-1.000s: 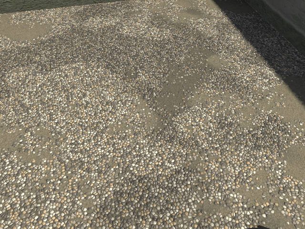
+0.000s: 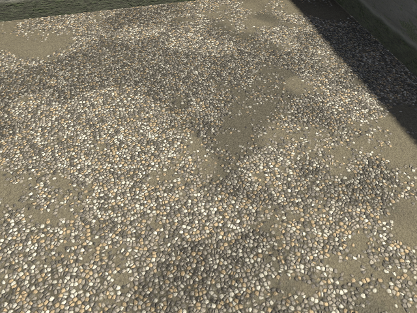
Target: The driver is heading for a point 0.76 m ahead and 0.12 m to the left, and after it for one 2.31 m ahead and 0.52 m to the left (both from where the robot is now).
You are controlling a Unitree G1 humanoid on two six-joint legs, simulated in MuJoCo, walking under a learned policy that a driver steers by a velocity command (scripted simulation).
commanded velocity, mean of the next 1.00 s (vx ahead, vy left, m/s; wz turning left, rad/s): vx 0.50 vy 0.00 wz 0.00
